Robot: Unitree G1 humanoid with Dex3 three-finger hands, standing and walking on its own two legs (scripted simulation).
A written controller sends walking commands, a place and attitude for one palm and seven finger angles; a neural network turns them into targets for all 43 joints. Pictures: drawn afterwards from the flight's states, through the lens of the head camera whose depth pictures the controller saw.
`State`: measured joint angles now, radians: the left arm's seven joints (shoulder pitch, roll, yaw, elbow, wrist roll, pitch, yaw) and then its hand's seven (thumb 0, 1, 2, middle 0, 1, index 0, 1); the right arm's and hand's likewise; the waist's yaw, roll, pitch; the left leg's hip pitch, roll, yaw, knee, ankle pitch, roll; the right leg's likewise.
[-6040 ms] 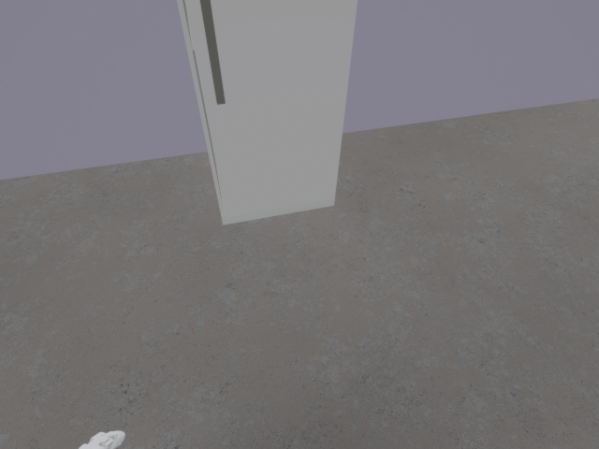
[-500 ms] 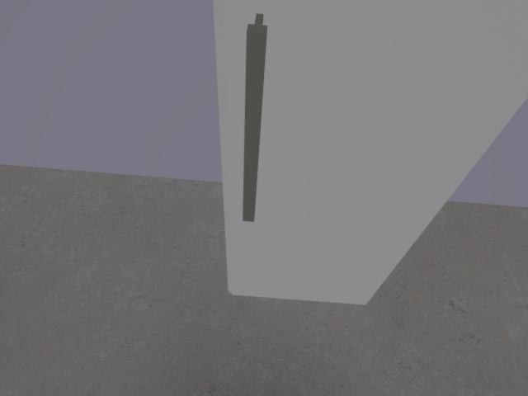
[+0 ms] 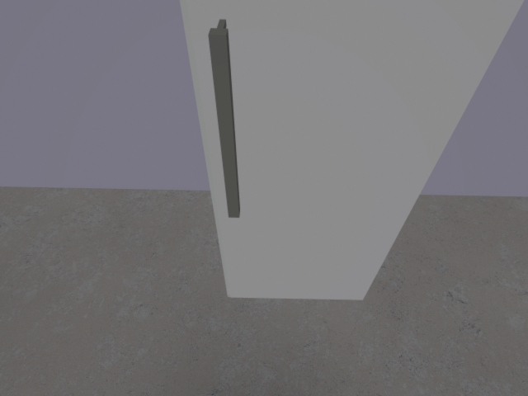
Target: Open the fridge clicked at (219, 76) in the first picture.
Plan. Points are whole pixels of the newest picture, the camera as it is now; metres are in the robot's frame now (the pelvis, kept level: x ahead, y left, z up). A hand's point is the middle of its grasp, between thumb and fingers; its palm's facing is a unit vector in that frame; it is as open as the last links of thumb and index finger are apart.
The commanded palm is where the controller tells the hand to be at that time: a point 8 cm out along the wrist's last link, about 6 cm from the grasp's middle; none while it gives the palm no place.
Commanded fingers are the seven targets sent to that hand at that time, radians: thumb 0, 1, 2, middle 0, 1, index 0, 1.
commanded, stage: come to a stop and stand still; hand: left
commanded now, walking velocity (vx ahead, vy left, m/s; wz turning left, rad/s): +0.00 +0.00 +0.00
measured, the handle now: (229, 137) +0.56 +0.09 +0.10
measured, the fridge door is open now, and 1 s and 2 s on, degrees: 0 0 0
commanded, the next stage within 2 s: look again from close up in 0.86 s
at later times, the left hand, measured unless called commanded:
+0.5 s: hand out of the picture -0.01 +0.12 -0.18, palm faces +0.05 -0.99 -0.15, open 7.4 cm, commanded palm none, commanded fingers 0.00 0.90 0.90 -0.20 -0.30 -0.20 -0.30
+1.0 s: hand out of the picture +0.02 +0.12 -0.18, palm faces +0.02 -0.98 -0.19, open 7.4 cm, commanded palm none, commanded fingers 0.00 0.90 0.90 -0.20 -0.30 -0.20 -0.30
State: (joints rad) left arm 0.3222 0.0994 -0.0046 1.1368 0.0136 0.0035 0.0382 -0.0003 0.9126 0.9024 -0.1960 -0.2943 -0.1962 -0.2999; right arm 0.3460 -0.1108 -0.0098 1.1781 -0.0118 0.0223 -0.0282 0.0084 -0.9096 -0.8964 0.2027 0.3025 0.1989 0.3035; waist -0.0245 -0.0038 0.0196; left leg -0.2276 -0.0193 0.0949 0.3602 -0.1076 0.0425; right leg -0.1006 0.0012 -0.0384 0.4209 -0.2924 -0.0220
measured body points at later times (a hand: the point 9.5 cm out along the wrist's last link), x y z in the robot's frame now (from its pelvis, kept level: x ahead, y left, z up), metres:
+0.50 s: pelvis +0.02 -0.02 +0.00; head +0.03 -0.03 +0.45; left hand -0.01 +0.17 -0.16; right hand +0.00 -0.23 -0.17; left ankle +0.06 +0.09 -0.74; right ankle -0.04 -0.10 -0.74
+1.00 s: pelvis +0.05 -0.04 +0.00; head +0.07 -0.05 +0.45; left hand +0.02 +0.17 -0.16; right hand +0.04 -0.25 -0.17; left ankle +0.06 +0.09 -0.74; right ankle -0.04 -0.10 -0.74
